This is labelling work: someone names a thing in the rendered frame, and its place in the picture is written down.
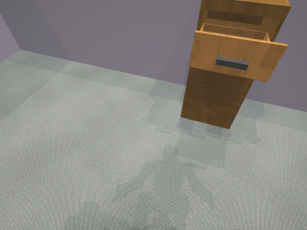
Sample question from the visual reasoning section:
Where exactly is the handle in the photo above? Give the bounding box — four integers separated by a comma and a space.
216, 54, 249, 71

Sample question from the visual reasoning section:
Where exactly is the cabinet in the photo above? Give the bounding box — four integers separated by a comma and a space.
180, 0, 292, 129

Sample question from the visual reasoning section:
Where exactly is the drawer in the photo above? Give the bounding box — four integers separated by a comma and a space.
189, 23, 288, 82

